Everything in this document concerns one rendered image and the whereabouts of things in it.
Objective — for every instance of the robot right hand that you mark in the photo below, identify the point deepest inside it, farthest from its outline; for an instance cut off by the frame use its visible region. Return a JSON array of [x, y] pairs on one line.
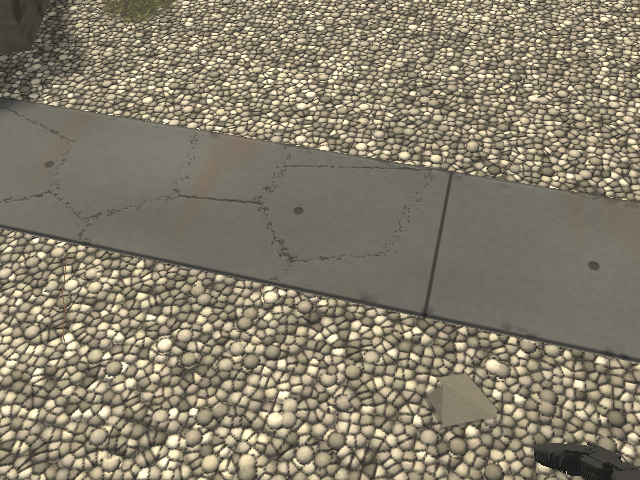
[[592, 462]]

